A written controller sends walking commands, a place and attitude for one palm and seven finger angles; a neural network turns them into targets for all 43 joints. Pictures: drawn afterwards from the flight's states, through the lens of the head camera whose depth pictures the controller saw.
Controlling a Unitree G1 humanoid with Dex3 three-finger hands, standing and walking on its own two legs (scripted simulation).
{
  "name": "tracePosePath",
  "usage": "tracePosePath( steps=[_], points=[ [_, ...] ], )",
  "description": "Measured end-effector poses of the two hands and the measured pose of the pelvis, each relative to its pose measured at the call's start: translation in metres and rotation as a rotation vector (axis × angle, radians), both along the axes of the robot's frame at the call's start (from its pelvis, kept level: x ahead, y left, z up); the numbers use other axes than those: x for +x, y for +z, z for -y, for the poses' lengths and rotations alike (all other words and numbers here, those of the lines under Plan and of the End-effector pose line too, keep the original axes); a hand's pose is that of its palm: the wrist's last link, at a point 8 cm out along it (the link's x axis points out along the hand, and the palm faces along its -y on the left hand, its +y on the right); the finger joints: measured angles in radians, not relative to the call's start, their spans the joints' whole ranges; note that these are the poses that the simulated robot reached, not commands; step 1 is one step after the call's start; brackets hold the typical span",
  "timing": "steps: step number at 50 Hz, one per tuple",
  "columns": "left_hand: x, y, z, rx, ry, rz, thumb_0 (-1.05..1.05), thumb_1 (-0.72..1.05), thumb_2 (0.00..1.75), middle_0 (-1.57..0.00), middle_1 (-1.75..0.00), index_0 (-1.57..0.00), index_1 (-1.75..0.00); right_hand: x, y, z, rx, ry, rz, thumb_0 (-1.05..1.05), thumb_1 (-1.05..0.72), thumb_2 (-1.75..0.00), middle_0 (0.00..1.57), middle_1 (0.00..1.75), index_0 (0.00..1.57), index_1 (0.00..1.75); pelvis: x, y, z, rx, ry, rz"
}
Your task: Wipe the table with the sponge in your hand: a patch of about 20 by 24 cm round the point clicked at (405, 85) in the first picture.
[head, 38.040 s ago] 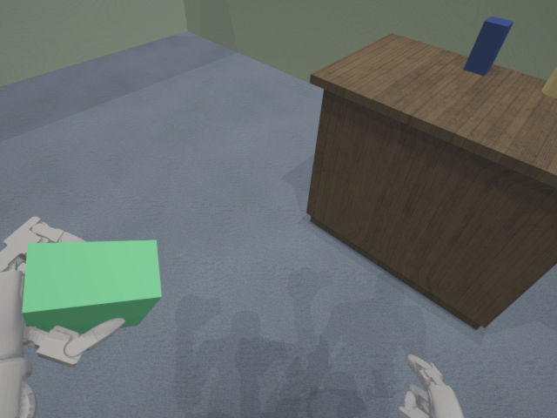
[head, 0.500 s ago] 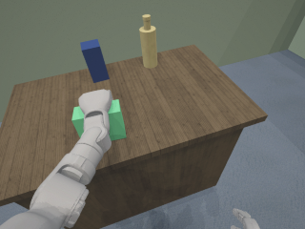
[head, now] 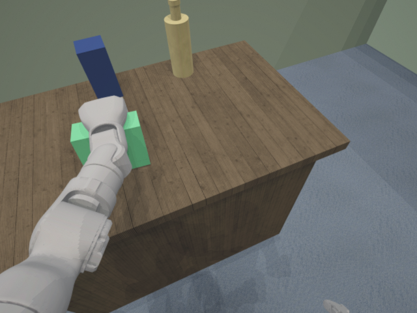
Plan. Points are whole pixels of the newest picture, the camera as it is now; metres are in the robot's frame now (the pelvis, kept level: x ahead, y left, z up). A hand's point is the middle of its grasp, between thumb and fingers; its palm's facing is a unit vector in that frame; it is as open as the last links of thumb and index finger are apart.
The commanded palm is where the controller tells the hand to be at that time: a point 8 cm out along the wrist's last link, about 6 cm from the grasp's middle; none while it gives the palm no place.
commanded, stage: wipe forward along the third lane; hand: left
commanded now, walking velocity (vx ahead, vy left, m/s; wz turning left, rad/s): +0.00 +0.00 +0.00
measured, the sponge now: (115, 151) +0.46 +0.20 +0.04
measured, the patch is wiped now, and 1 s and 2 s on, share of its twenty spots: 0.85 0.90 0.90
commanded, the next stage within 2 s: wipe back along the third lane in 0.52 s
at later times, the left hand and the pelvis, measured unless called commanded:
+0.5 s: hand (106, 121) +0.51 +0.22 +0.08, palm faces -0.08 -0.03 -1.00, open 10.4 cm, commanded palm +0.50 +0.22 +0.12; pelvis +0.01 +0.02 +0.00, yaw +0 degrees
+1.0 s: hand (104, 123) +0.51 +0.22 +0.08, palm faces -0.03 -0.02 -1.00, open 10.5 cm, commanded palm +0.47 +0.20 +0.11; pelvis +0.03 +0.03 +0.00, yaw +0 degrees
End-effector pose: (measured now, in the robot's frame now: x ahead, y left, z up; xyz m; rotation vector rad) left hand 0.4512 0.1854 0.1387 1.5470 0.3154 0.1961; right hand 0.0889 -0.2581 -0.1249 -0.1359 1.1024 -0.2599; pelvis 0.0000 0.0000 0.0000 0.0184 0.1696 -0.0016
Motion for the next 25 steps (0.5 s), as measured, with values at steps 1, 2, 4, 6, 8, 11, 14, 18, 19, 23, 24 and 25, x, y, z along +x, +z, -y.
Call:
tracePosePath(
  steps=[1,2,4,6,8,11,14,18,19,23,24,25],
  points=[
    [0.002,0.000,-0.001,0.000,0.001,-0.001,0.02,-0.54,1.04,-0.71,-1.31,-0.73,-1.28,-0.001,0.000,0.000,-0.001,-0.003,-0.004,0.00,-0.90,-0.90,0.20,0.30,0.20,0.30,0.001,0.000,-0.001,-0.001,-0.001,-0.004],
    [0.004,0.000,-0.002,0.000,0.002,-0.002,0.02,-0.54,1.04,-0.70,-1.31,-0.73,-1.28,-0.002,0.000,-0.001,-0.002,-0.005,-0.007,0.00,-0.90,-0.90,0.20,0.30,0.20,0.30,0.001,0.000,-0.001,-0.001,-0.002,-0.007],
    [0.008,0.000,-0.005,-0.001,0.004,-0.006,0.03,-0.54,1.04,-0.70,-1.31,-0.73,-1.29,-0.005,0.000,-0.002,-0.004,-0.011,-0.015,0.00,-0.90,-0.90,0.20,0.30,0.20,0.30,0.002,0.000,-0.003,-0.003,-0.003,-0.012],
    [0.013,0.000,-0.007,-0.003,0.006,-0.010,0.03,-0.54,1.04,-0.70,-1.31,-0.73,-1.29,-0.007,0.000,-0.002,-0.006,-0.015,-0.024,0.00,-0.90,-0.90,0.20,0.30,0.20,0.30,0.004,0.000,-0.005,-0.004,-0.003,-0.018],
    [0.016,0.000,-0.009,-0.003,0.005,-0.013,0.03,-0.54,1.04,-0.70,-1.31,-0.73,-1.29,-0.010,0.000,-0.003,-0.009,-0.018,-0.034,0.00,-0.90,-0.90,0.20,0.30,0.20,0.30,0.005,0.000,-0.007,-0.006,-0.003,-0.024],
    [0.021,-0.001,-0.012,-0.005,0.001,-0.016,0.03,-0.54,1.04,-0.70,-1.31,-0.73,-1.29,-0.013,0.000,-0.005,-0.013,-0.022,-0.050,0.00,-0.90,-0.90,0.20,0.30,0.20,0.30,0.007,0.000,-0.010,-0.008,-0.004,-0.033],
    [0.026,-0.001,-0.016,-0.010,0.000,-0.015,0.03,-0.54,1.04,-0.71,-1.31,-0.73,-1.29,-0.016,0.000,-0.007,-0.017,-0.026,-0.064,0.00,-0.90,-0.90,0.20,0.30,0.20,0.30,0.008,-0.001,-0.013,-0.010,-0.004,-0.041],
    [0.032,-0.001,-0.021,-0.010,-0.001,-0.008,0.03,-0.54,1.04,-0.71,-1.31,-0.73,-1.29,-0.021,0.001,-0.011,-0.020,-0.033,-0.078,0.00,-0.90,-0.90,0.20,0.30,0.20,0.30,0.010,-0.001,-0.016,-0.013,-0.004,-0.052],
    [0.033,-0.001,-0.021,-0.007,-0.002,-0.007,0.03,-0.54,1.04,-0.71,-1.31,-0.73,-1.29,-0.022,0.001,-0.012,-0.020,-0.035,-0.082,0.00,-0.90,-0.90,0.20,0.30,0.20,0.30,0.011,-0.001,-0.018,-0.014,-0.004,-0.054],
    [0.038,-0.002,-0.024,-0.007,-0.001,-0.010,0.03,-0.54,1.04,-0.70,-1.31,-0.73,-1.29,-0.026,0.000,-0.015,-0.020,-0.040,-0.097,0.00,-0.90,-0.90,0.20,0.30,0.20,0.30,0.011,-0.002,-0.021,-0.016,-0.004,-0.063],
    [0.039,-0.002,-0.025,-0.009,0.001,-0.011,0.03,-0.54,1.04,-0.71,-1.31,-0.73,-1.29,-0.028,0.000,-0.016,-0.020,-0.042,-0.101,0.00,-0.90,-0.90,0.20,0.30,0.20,0.30,0.012,-0.002,-0.022,-0.017,-0.004,-0.065],
    [0.040,-0.002,-0.026,-0.011,0.003,-0.011,0.03,-0.54,1.04,-0.71,-1.31,-0.73,-1.29,-0.029,0.000,-0.017,-0.020,-0.044,-0.104,0.00,-0.90,-0.90,0.20,0.30,0.20,0.30,0.012,-0.002,-0.023,-0.017,-0.003,-0.068]
  ],
)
